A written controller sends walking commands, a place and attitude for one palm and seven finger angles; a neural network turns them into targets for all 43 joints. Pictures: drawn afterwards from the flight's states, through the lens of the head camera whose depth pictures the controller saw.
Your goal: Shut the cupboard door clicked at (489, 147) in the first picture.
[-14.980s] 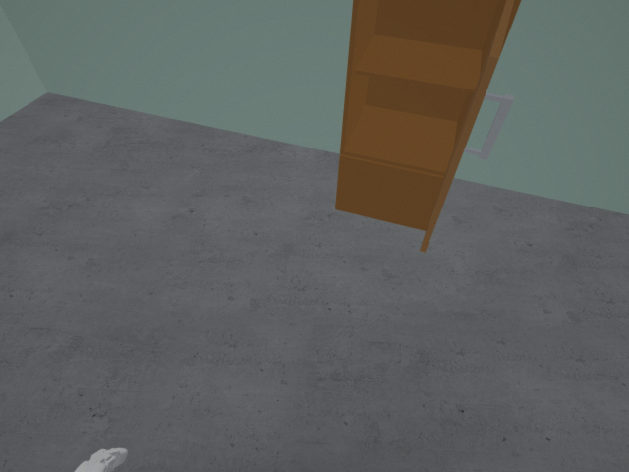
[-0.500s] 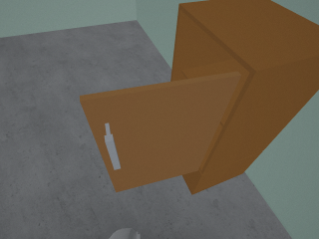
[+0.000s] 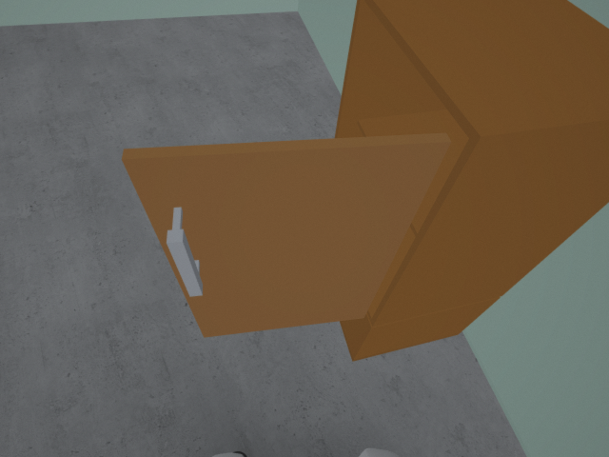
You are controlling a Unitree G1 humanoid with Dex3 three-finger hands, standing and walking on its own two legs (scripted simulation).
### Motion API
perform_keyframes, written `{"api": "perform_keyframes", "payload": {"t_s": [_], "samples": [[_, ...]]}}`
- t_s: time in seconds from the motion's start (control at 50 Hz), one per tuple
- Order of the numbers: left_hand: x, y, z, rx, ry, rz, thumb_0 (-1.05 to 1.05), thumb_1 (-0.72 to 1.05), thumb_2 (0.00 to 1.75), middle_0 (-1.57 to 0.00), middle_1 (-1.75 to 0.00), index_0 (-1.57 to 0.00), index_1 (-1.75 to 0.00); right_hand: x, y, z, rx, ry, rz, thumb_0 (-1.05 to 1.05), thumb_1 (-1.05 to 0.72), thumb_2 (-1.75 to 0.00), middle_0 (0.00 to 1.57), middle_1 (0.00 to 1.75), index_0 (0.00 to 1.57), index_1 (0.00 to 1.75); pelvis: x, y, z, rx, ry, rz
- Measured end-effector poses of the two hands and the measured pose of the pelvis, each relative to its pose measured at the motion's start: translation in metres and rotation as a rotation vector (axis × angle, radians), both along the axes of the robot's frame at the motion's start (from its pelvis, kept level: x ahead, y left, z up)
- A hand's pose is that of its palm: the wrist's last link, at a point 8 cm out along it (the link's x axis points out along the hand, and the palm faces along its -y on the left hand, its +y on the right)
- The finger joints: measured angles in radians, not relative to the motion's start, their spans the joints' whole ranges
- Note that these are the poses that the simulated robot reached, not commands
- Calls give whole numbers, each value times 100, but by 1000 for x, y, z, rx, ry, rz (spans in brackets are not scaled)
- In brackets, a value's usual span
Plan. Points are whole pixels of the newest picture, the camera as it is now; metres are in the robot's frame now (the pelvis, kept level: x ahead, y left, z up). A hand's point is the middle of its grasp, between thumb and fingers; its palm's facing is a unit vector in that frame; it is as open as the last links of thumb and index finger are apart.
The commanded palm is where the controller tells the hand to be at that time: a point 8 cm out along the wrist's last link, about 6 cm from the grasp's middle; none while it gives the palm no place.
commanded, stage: shuffle to correct the standing spot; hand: left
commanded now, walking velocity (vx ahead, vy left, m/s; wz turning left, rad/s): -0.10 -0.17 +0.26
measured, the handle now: (187, 254) +0.39 +0.19 -0.01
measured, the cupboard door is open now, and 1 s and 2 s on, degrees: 84 84 84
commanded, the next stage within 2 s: come to a stop and stand still in 0.04 s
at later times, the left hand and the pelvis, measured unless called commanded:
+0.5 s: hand out of the picture -0.09 +0.09 -0.17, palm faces +0.22 -0.95 -0.22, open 7.3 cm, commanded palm none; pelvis -0.07 -0.10 +0.00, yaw +7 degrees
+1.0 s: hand out of the picture -0.09 +0.12 -0.18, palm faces +0.14 -0.98 -0.13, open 7.3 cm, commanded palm none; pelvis -0.09 -0.05 +0.01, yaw +7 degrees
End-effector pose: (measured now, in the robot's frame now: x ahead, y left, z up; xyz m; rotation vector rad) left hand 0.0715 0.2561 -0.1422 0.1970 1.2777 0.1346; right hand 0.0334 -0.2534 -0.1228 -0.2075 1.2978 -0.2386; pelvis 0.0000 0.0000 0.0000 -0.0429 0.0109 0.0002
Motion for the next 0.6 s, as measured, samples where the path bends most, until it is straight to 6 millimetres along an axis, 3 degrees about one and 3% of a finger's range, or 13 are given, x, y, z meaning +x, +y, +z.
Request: {"api": "perform_keyframes", "payload": {"t_s": [0.1, 0.22, 0.36, 0.48, 0.6], "samples": [[-8, -42, 5, 47, -61, 3, 1, 91, 90, -20, -30, -20, -30, -20, -53, -29, 18, 41, -12, 1, -91, -90, 21, 30, 20, 30, -15, -41, -14, 26, -13, 44], [-42, -92, 13, 27, -69, 46, 1, 90, 89, -20, -30, -20, -30, -26, -80, -28, 36, 48, 16, 1, -91, -90, 20, 30, 19, 30, -31, -71, -6, 65, -26, 72], [-92, -117, 11, 11, -69, 151, 0, 93, 89, -20, -30, -21, -30, -26, -77, -25, 91, 42, 111, 1, -91, -90, 20, 30, 19, 29, -48, -94, -2, 60, -27, 93], [-164, -124, 9, -4, 28, 240, 0, 92, 89, -20, -30, -21, -30, -13, -62, -19, 114, 10, 200, 1, -91, -90, 20, 30, 19, 30, -66, -96, 2, 72, -30, 114], [-235, -117, 7, -28, 166, 292, 1, 91, 89, -20, -30, -21, -30, -9, -42, -6, 115, -53, 240, 1, -91, -90, 20, 30, 19, 30, -83, -83, 7, 81, -25, 113]]}}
